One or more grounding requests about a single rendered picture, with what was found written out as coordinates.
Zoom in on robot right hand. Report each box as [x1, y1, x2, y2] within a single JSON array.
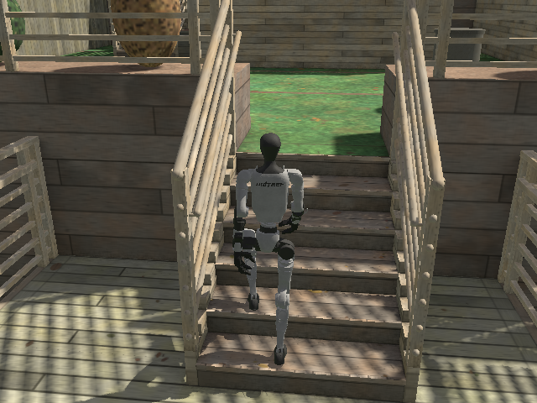
[[279, 217, 299, 234]]

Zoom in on left robot upper arm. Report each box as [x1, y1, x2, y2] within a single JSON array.
[[236, 169, 253, 217]]

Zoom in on robot left thigh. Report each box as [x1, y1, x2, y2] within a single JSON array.
[[242, 228, 257, 257]]

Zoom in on right robot shin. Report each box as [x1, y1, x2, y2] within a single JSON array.
[[275, 294, 289, 353]]

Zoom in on left robot forearm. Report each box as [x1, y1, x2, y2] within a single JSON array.
[[232, 206, 246, 252]]

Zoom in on robot left hand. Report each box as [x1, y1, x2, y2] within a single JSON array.
[[234, 251, 255, 275]]

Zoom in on right robot upper arm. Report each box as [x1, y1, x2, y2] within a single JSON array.
[[287, 169, 304, 212]]

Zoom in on right robot forearm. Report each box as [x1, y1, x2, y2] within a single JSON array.
[[291, 202, 305, 224]]

